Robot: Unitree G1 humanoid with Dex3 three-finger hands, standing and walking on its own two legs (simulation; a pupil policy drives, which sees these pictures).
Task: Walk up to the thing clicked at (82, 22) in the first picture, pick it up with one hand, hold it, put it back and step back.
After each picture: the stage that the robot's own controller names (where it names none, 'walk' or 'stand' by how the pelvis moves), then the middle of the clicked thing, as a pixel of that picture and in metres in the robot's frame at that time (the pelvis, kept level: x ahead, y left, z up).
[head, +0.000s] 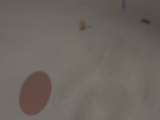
stand; (81, 25) +1.70 +0.00 -0.72
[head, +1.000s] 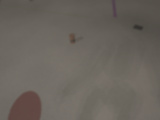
walk; (72, 38) +1.57 +0.24 -0.71
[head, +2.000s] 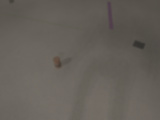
walk; (57, 62) +1.01 +0.33 -0.72
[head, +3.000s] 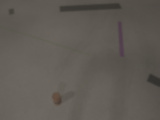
walk; (56, 99) +0.63 +0.24 -0.70
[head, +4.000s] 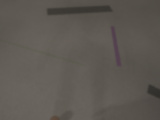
stand; out of the picture +0.42 +0.14 -0.70
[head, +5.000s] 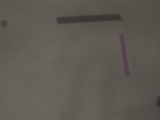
stand; out of the picture +0.38 +0.16 -0.72
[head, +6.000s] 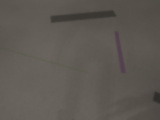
stand; out of the picture +0.37 +0.17 -0.72
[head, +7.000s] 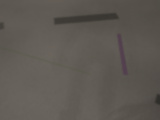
stand; out of the picture +0.38 +0.17 -0.73
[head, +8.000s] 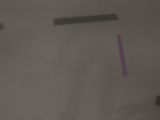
stand; out of the picture +0.37 +0.17 -0.73
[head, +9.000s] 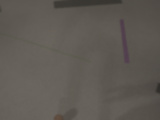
go down; out of the picture +0.38 +0.16 -0.71
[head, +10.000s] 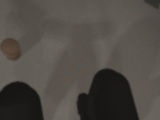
go down; (11, 50) +0.47 +0.18 -0.29
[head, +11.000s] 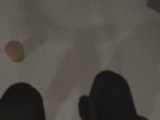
close in; (15, 52) +0.47 +0.18 -0.30
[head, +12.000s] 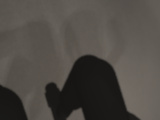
close in; out of the picture +0.46 +0.22 -0.24
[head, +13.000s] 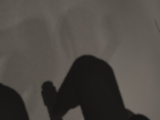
close; out of the picture +0.46 +0.22 -0.25
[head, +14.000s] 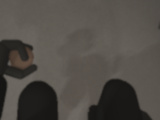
lift; (21, 61) +0.38 +0.21 -0.10
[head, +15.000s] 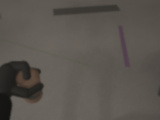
hold; (30, 86) +0.33 +0.17 +0.04
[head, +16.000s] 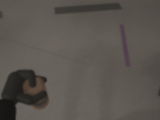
hold; (37, 93) +0.31 +0.16 -0.01
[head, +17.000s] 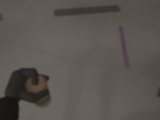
hold; (39, 92) +0.32 +0.16 +0.00
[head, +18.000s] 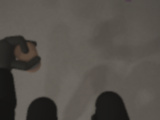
crouch; (29, 58) +0.43 +0.16 -0.09
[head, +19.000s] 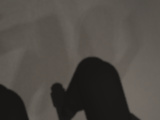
lower; out of the picture +0.46 +0.23 -0.23
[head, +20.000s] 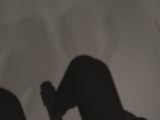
lower; out of the picture +0.46 +0.24 -0.25
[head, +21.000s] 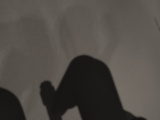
lower; out of the picture +0.47 +0.24 -0.25
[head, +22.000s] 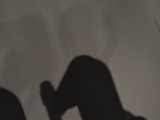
lower; out of the picture +0.47 +0.24 -0.25
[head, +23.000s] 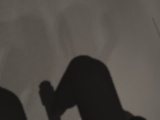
rest; out of the picture +0.47 +0.23 -0.26
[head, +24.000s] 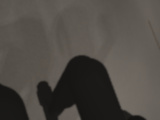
open; out of the picture +0.46 +0.21 -0.26
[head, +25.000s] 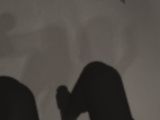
stand; out of the picture +0.46 +0.20 -0.26
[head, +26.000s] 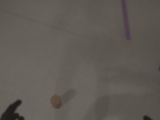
stand; (56, 102) +0.42 +0.13 -0.58
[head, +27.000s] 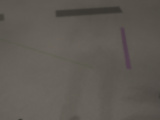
stand; out of the picture +0.39 +0.13 -0.66
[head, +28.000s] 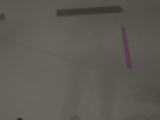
stand; out of the picture +0.39 +0.13 -0.66
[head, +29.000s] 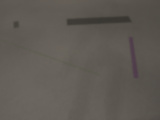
stand; out of the picture +0.40 +0.12 -0.72
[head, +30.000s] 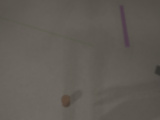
walk; (65, 101) +0.47 +0.08 -0.71
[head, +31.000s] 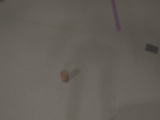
walk; (64, 76) +0.75 +0.20 -0.70
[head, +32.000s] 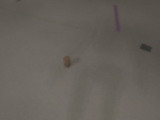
stand; (67, 62) +1.04 +0.16 -0.70
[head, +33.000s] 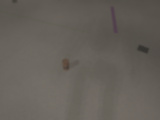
stand; (65, 64) +1.03 +0.16 -0.72
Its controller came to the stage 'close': yes
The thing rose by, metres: 0.72
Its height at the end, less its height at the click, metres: +0.00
